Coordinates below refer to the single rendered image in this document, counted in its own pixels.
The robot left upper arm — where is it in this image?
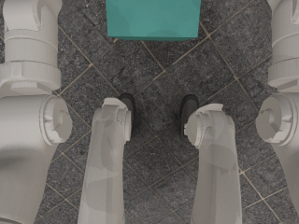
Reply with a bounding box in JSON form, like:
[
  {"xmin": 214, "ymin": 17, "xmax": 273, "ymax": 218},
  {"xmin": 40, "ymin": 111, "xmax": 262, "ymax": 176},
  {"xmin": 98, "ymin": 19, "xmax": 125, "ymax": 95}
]
[{"xmin": 0, "ymin": 94, "xmax": 73, "ymax": 224}]

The carton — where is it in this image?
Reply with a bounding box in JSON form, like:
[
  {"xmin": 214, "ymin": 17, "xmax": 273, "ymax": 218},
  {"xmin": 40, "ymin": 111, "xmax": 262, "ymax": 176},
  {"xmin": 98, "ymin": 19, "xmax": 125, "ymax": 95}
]
[{"xmin": 106, "ymin": 0, "xmax": 201, "ymax": 41}]

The robot right upper arm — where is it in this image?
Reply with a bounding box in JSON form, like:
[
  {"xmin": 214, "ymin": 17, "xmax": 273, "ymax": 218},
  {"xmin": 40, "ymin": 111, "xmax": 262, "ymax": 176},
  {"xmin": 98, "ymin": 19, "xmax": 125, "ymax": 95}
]
[{"xmin": 255, "ymin": 91, "xmax": 299, "ymax": 216}]

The robot right foot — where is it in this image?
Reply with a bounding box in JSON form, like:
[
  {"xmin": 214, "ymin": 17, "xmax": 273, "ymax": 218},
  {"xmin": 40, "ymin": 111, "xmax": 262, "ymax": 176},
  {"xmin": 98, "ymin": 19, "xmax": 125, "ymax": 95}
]
[{"xmin": 178, "ymin": 94, "xmax": 199, "ymax": 143}]

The robot left shin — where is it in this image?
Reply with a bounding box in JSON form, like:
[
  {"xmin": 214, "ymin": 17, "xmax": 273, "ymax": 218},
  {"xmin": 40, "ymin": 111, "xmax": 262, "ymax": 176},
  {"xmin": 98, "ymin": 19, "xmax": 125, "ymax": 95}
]
[{"xmin": 92, "ymin": 97, "xmax": 127, "ymax": 127}]

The robot left forearm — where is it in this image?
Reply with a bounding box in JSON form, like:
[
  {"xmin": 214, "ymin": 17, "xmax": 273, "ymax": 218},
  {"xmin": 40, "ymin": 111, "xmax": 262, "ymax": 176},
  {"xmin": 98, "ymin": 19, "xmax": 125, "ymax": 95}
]
[{"xmin": 0, "ymin": 0, "xmax": 63, "ymax": 99}]

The robot right forearm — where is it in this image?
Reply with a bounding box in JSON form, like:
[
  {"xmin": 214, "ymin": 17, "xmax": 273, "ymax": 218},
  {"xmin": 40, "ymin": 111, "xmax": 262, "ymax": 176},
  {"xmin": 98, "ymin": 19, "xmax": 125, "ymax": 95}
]
[{"xmin": 267, "ymin": 0, "xmax": 299, "ymax": 92}]

